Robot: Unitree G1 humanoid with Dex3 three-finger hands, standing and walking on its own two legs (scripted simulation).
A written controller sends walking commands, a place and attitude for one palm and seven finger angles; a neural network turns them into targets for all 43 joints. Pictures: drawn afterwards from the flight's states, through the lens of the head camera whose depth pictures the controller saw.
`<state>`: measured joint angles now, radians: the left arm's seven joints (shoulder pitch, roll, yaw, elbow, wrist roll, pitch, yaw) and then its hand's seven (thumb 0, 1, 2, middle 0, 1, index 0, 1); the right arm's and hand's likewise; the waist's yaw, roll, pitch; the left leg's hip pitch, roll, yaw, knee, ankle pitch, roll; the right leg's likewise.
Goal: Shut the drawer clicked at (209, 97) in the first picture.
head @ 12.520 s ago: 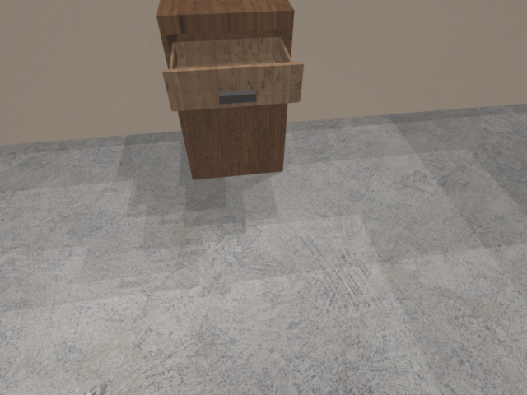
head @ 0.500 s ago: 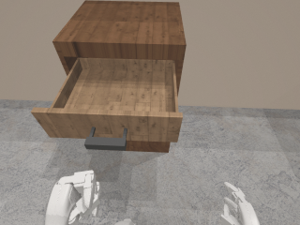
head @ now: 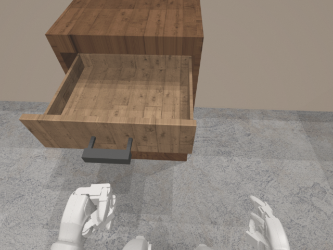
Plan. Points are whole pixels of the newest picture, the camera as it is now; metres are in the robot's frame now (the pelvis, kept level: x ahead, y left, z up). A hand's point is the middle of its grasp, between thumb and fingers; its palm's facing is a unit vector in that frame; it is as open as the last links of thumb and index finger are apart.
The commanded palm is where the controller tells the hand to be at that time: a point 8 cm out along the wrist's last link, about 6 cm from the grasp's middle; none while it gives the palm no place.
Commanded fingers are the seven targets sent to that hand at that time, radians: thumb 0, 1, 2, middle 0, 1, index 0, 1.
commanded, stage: bring the fist close to the handle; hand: left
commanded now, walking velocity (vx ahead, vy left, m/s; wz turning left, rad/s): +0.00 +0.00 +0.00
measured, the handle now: (109, 148) +0.37 +0.18 +0.00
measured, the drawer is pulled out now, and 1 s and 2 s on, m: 0.30 0.30 0.25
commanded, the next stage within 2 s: push the drawer shut in 1.02 s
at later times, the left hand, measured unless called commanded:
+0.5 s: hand (113, 200) +0.23 +0.13 +0.01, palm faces -0.04 -1.00 -0.03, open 3.3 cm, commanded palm +0.22 +0.19 +0.01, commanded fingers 0.00 0.90 0.90 -1.40 -1.60 -1.40 -1.60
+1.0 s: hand (118, 196) +0.25 +0.13 -0.01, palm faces -0.09 -1.00 -0.01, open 3.3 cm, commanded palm +0.23 +0.19 +0.00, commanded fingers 0.00 0.90 0.90 -1.40 -1.60 -1.40 -1.60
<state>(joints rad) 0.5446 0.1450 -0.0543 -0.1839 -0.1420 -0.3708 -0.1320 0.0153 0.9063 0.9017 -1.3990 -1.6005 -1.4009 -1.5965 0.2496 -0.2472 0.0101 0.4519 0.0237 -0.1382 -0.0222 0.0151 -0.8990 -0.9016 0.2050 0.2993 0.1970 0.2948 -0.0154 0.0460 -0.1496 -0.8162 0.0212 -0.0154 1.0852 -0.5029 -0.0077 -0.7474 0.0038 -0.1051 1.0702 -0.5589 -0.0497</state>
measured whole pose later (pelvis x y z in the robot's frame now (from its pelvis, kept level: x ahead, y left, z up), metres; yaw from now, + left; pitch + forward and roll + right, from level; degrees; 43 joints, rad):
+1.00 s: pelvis -0.02 +0.03 -0.03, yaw -1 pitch +20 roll -3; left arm 0.23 0.14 -0.09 0.07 -0.09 -0.40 0.00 0.02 0.91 0.90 -1.40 -1.60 -1.40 -1.60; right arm 0.22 -0.24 0.03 0.47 0.00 -0.04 0.01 0.01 -0.90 -0.90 0.21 0.30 0.20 0.29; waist -0.03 0.03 -0.18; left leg -1.06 0.01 0.00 1.26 -0.54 0.04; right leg -0.98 -0.01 -0.09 1.22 -0.58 -0.02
